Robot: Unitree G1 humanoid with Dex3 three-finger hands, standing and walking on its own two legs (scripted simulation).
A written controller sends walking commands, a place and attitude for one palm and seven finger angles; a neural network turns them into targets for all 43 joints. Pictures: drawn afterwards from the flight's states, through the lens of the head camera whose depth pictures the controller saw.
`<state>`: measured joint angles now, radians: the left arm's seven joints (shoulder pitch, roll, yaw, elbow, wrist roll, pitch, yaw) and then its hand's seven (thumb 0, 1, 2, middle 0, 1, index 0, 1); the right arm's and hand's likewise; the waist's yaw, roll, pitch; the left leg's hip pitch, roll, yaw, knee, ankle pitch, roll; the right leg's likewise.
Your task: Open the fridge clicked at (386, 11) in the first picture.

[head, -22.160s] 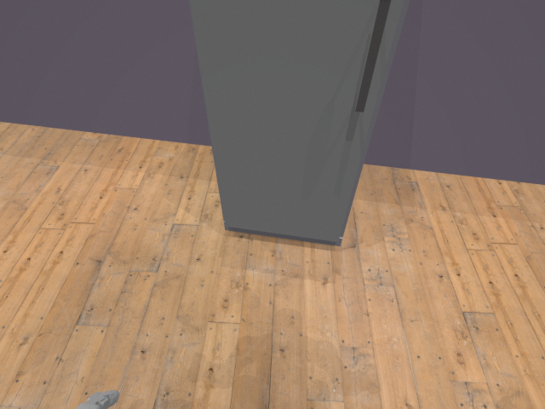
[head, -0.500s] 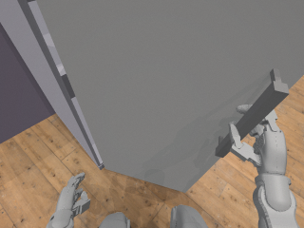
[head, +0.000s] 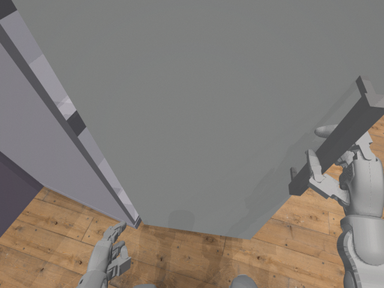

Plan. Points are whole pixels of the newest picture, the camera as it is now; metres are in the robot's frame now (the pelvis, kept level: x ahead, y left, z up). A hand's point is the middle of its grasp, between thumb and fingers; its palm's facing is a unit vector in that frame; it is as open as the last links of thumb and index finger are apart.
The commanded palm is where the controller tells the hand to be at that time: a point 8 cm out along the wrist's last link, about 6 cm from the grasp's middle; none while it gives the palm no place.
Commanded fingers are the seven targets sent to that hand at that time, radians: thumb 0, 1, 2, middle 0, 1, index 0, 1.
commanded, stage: stop walking and hold the door back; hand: right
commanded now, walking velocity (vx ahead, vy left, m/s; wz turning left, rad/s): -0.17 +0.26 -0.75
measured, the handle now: (321, 148) +0.34 -0.20 +0.14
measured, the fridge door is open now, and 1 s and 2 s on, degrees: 75 72 75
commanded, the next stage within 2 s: loosen the grip on the handle in 1.22 s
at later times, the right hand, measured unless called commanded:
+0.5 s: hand (315, 171) +0.29 -0.17 +0.14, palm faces +0.28 +0.94 -0.19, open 5.9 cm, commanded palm +0.26 -0.23 +0.14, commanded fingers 0.00 -0.90 -0.90 0.45 1.40 0.45 1.40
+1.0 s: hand (313, 156) +0.31 -0.18 +0.14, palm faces +0.20 +0.97 -0.10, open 5.6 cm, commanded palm +0.27 -0.23 +0.14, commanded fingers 0.00 -0.90 -0.90 0.45 1.40 0.45 1.40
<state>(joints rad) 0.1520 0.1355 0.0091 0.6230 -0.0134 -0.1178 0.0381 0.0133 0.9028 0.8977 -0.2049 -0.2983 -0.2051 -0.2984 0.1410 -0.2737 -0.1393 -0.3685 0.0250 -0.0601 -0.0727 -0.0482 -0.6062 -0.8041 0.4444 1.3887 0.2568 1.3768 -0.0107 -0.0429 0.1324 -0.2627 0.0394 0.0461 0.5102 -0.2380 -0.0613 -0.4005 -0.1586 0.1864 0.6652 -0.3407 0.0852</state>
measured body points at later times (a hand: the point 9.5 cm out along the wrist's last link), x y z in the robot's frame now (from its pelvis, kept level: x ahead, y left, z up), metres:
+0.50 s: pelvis -0.09 +0.04 +0.01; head -0.05 +0.03 +0.46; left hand +0.13 +0.24 -0.08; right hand +0.27 -0.22 +0.16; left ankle -0.04 +0.16 -0.68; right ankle -0.09 -0.06 -0.72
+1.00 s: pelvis -0.09 +0.01 +0.01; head -0.07 +0.00 +0.45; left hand +0.03 +0.29 -0.09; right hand +0.30 -0.23 +0.15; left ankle -0.06 +0.15 -0.72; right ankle -0.07 -0.11 -0.72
